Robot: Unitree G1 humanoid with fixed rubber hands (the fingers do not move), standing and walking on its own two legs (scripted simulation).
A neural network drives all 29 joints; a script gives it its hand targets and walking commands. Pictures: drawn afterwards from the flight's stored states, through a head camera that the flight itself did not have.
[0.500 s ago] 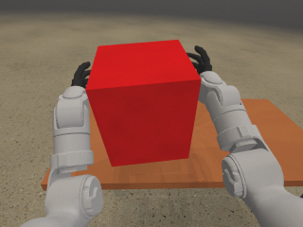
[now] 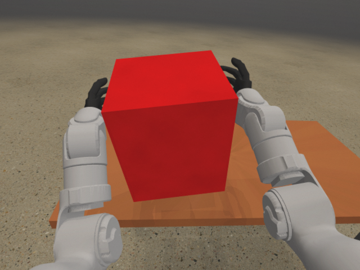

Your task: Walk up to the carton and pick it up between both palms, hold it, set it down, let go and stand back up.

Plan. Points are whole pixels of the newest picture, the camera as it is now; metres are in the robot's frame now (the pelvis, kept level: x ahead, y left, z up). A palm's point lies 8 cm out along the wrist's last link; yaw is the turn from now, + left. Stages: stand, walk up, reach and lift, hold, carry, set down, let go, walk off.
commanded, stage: hold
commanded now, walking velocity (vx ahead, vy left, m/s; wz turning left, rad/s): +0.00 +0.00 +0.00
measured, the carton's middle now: (171, 127) +0.36 +0.00 +0.22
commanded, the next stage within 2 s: none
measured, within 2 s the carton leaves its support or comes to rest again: neither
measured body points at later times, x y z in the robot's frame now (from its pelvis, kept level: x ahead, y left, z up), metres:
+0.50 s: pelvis +0.00 -0.01 +0.00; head -0.09 +0.02 +0.44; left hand +0.38 +0.16 +0.26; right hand +0.38 -0.14 +0.30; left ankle +0.01 +0.12 -0.75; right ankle +0.01 -0.11 -0.75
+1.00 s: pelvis +0.00 +0.00 +0.00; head -0.09 +0.02 +0.44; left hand +0.37 +0.16 +0.26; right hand +0.37 -0.15 +0.29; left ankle +0.01 +0.12 -0.75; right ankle +0.01 -0.11 -0.75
